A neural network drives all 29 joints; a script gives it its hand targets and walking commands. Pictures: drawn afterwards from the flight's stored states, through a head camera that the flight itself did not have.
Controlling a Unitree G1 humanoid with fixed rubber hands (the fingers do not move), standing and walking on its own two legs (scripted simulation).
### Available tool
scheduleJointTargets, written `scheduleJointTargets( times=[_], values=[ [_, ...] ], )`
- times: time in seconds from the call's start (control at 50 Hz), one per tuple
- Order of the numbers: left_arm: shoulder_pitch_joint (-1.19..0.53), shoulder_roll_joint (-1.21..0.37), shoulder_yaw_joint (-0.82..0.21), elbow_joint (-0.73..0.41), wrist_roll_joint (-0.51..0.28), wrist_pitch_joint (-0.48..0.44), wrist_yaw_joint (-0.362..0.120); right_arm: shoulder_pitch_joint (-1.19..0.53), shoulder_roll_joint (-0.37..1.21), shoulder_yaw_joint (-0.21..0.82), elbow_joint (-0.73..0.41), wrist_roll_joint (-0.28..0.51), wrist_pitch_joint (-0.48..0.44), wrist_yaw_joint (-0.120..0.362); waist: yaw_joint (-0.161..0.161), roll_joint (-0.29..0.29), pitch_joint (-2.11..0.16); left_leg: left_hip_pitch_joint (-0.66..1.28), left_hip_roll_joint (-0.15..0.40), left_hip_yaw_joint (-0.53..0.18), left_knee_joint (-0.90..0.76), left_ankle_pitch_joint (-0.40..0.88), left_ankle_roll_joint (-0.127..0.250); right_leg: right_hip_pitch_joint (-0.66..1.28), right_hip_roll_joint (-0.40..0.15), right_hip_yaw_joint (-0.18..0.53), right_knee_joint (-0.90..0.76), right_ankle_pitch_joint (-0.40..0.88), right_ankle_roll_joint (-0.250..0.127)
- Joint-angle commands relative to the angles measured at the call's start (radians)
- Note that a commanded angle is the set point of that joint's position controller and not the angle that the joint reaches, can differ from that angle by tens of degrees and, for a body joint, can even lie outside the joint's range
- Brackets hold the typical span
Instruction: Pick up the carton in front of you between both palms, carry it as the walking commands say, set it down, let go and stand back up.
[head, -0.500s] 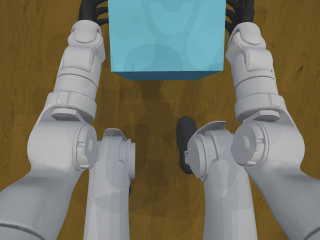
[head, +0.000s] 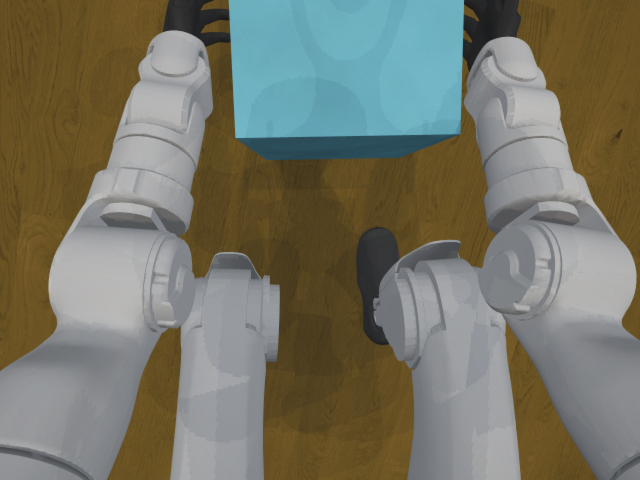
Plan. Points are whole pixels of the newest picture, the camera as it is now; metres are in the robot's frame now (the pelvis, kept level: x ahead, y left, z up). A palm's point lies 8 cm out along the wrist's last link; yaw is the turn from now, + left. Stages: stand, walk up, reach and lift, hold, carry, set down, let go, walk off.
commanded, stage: set down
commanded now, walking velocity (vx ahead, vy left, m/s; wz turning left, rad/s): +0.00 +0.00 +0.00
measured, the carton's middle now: (338, 66) +0.52 -0.06 -0.24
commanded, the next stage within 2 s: let go in 1.88 s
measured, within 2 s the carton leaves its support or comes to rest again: rests again in 0.56 s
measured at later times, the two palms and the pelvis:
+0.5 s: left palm (194, 35) +0.53 +0.10 -0.17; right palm (494, 53) +0.51 -0.21 -0.16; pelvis -0.01 -0.01 +0.00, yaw +0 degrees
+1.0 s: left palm (140, 9) +0.55 +0.14 -0.15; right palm (523, 56) +0.50 -0.24 -0.15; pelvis +0.00 -0.01 +0.00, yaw -1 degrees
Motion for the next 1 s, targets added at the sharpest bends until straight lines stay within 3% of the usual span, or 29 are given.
scheduleJointTargets(
  times=[0.0,0.36,0.46,0.52,0.58,0.62,0.68,0.8,0.88,0.94,0.98],
  values=[
    [-0.546,-0.757,-0.238,-0.152,-0.049,-0.078,-0.223,-0.35,0.852,0.241,-0.023,0.053,-0.021,0.213,0.025,0.15,-0.88,0.236,-0.009,0.02,-0.289,0.27,0.015,0.65,0.076,-0.111,0.003,0.24,-0.04],
    [-0.418,-0.551,-0.113,0.002,0.053,-0.062,-0.226,-0.346,0.636,0.167,0.061,0.023,-0.038,0.194,0.083,0.107,-0.641,0.157,0.014,0.002,-0.275,0.158,0.036,0.596,0.077,-0.071,-0.008,0.129,-0.048],
    [-0.401,-0.49,-0.103,0.021,0.064,-0.068,-0.213,-0.346,0.574,0.164,0.062,0.037,-0.056,0.178,0.085,0.102,-0.639,0.179,0.025,-0.002,-0.266,0.163,0.033,0.62,0.072,-0.068,0.002,0.138,-0.039],
    [-0.373,-0.305,-0.066,0.016,0.063,-0.085,-0.174,-0.275,0.396,0.112,0.094,0.04,-0.081,0.137,0.074,0.106,-0.654,0.208,0.041,0.002,-0.263,0.163,0.017,0.65,0.055,-0.075,0.006,0.137,-0.022],
    [-0.29,0.166,-0.013,0.003,0.026,-0.12,-0.055,-0.137,-0.085,0.051,0.109,0.074,-0.14,0.015,0.064,0.098,-0.689,0.275,0.068,0.006,-0.267,0.154,-0.003,0.689,0.017,-0.081,-0.003,0.132,0.004],
    [-0.311,0.241,-0.046,0.026,-0.045,-0.133,-0.022,-0.153,-0.169,0.088,0.125,0.146,-0.17,-0.024,0.051,0.105,-0.712,0.3,0.08,-0.01,-0.27,0.165,-0.003,0.694,0.001,-0.082,-0.003,0.152,-0.002],
    [-0.358,0.249,-0.127,-0.002,-0.15,-0.156,-0.023,-0.184,-0.211,0.149,0.123,0.229,-0.205,-0.035,0.017,0.142,-0.774,0.317,0.095,-0.03,-0.257,0.235,-0.006,0.693,-0.013,-0.081,0.019,0.234,-0.021],
    [-0.341,0.221,-0.233,-0.066,-0.269,-0.165,-0.042,-0.164,-0.219,0.235,0.052,0.315,-0.221,-0.029,-0.034,0.16,-0.931,0.397,0.112,-0.037,-0.233,0.367,-0.025,0.747,-0.027,-0.095,0.021,0.355,-0.037],
    [-0.27,0.269,-0.198,-0.115,-0.256,-0.155,-0.024,-0.089,-0.23,0.242,-0.04,0.334,-0.205,-0.04,-0.009,0.152,-1.111,0.49,0.099,0.002,-0.238,0.38,-0.024,0.869,-0.012,-0.101,0.003,0.38,-0.032],
    [-0.234,0.283,-0.148,-0.216,-0.218,-0.133,-0.007,-0.049,-0.229,0.252,-0.154,0.337,-0.18,-0.053,0.016,0.146,-1.273,0.578,0.077,0.033,-0.266,0.37,-0.017,0.963,0.006,-0.114,-0.027,0.369,-0.027],
    [-0.215,0.288,-0.117,-0.293,-0.198,-0.108,-0.002,-0.033,-0.233,0.245,-0.25,0.319,-0.155,-0.066,0.015,0.131,-1.356,0.628,0.064,0.049,-0.298,0.348,-0.011,1.012,0.017,-0.131,-0.062,0.343,-0.024]
  ],
)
